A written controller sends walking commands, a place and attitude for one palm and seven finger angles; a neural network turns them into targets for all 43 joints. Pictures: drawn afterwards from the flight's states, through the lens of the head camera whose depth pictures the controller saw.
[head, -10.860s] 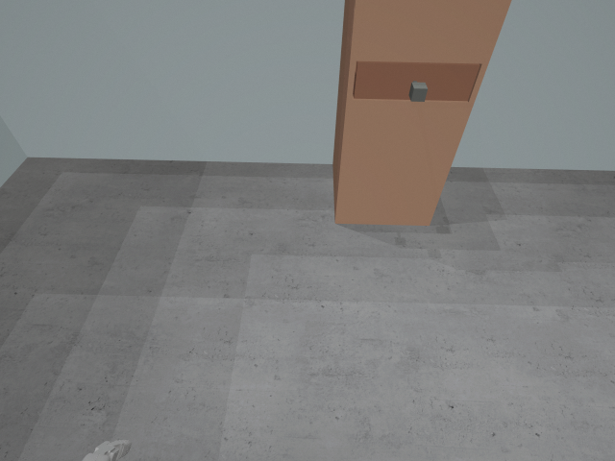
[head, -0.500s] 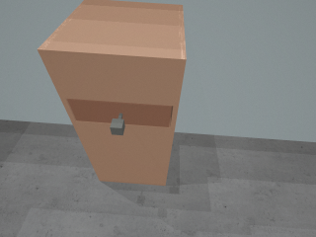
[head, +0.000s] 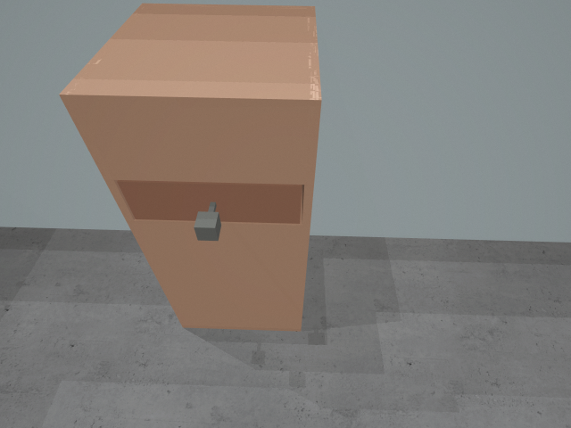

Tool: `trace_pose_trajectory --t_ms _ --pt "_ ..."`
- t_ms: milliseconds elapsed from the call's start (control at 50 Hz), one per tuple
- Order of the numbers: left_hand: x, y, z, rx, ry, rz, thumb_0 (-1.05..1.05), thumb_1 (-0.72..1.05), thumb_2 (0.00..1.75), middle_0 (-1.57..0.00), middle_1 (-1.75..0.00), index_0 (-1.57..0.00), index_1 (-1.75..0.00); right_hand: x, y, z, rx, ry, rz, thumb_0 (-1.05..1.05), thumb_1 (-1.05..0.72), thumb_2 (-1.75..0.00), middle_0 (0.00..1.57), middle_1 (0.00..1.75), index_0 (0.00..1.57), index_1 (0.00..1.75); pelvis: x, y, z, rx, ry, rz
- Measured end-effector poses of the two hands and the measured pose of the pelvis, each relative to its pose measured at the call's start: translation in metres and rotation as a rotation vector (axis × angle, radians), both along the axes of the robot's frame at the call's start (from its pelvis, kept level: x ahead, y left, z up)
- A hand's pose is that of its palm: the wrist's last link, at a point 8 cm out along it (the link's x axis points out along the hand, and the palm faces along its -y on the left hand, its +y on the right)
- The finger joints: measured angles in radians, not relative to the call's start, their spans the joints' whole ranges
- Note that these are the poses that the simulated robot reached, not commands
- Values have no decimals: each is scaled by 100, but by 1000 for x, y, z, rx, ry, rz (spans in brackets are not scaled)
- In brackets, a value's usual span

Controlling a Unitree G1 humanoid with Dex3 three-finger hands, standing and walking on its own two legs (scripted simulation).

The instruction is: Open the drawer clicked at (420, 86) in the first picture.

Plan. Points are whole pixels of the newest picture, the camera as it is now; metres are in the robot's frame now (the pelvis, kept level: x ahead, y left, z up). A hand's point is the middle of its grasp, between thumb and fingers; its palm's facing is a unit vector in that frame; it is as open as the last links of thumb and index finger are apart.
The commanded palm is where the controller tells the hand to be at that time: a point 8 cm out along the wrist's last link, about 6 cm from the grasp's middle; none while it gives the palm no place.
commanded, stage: come to a stop and stand still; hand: left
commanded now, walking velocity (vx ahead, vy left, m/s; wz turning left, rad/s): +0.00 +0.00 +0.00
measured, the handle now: (210, 218) +0.53 +0.19 -0.09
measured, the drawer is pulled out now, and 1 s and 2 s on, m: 0.00 0.00 0.00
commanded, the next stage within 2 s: look again from close up in 0.26 s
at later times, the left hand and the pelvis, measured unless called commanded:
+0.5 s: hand out of the picture -0.03 +0.19 -0.18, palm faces +0.02 -0.98 -0.18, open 7.4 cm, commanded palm none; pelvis +0.00 +0.03 +0.00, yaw +2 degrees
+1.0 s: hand out of the picture +0.01 +0.20 -0.18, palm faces +0.02 -0.99 -0.15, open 7.4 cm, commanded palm +0.12 +0.25 -0.06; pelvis +0.02 +0.04 +0.00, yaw +1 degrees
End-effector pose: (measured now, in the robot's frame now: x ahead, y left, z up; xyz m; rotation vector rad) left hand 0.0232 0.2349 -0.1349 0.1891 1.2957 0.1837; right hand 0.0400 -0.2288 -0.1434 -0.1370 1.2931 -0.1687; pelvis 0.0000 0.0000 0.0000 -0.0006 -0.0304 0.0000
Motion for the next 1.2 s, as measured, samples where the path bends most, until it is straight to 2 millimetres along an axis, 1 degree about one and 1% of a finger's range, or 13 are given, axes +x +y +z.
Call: trace_pose_trajectory --t_ms 80,140,260,340,440,580,760,1000,1040,1080,1120,1160,1200 --pt "-1 -8 -2 -33 -18 -6 0 91 90 -20 -30 -20 -30 -25 3 4 1 43 0 0 -92 -90 19 30 19 30 -4 1 3 -5 -4 5" --pt "-8 -9 -3 -43 -8 0 0 93 90 -20 -30 -20 -30 -44 7 6 6 85 0 0 -92 -90 19 30 19 30 -6 1 5 -8 -1 9" --pt "-35 -12 -5 -69 58 21 0 92 90 -20 -30 -20 -30 -73 20 7 24 164 -9 0 -91 -90 19 30 19 30 -8 6 8 -13 9 14" --pt "-55 -14 -7 -75 113 19 0 91 90 -20 -30 -20 -30 -81 30 4 38 183 -10 0 -91 -90 19 30 19 30 -9 12 6 -25 16 12" --pt "-62 -4 -12 -77 148 14 0 91 90 -20 -30 -20 -30 -76 43 -4 48 152 -3 0 -91 -90 19 30 19 30 -7 24 -2 -34 19 26" --pt "-40 15 -9 -54 86 30 0 90 90 -20 -30 -20 -30 -53 61 -8 63 117 33 0 -91 -90 19 30 19 30 3 37 -2 -17 28 24" --pt "-21 17 -10 -73 68 17 0 91 90 -20 -30 -20 -30 -29 51 3 11 80 35 2 -93 -90 20 30 20 30 14 42 2 -5 30 13" --pt "-21 11 -14 -99 112 9 0 91 90 -20 -30 -20 -30 -10 45 11 -23 71 38 1 -93 -90 20 30 19 30 23 43 4 -10 32 10" --pt "2 22 3 -7 32 -94 2 93 90 -21 -31 -21 -30 0 41 16 -36 -22 39 1 -93 -90 20 30 20 30 22 42 3 -6 39 8" --pt "38 42 37 137 -184 -131 5 94 89 -21 -31 -21 -31 17 37 22 -51 -162 45 1 -93 -90 20 30 20 30 21 39 3 8 53 19" --pt "78 51 77 273 -376 -185 5 93 88 -21 -32 -21 -32 38 32 25 -48 -285 54 1 -93 -90 20 30 20 30 19 37 1 15 60 46" --pt "117 46 115 419 -565 -297 5 90 87 -21 -34 -21 -34 63 29 25 -41 -402 92 1 -92 -90 20 30 20 30 15 35 -5 26 67 69" --pt "151 32 144 576 -719 -434 4 86 86 -21 -36 -21 -36 91 24 23 -34 -497 140 1 -92 -90 20 30 20 30 11 33 -13 33 75 88"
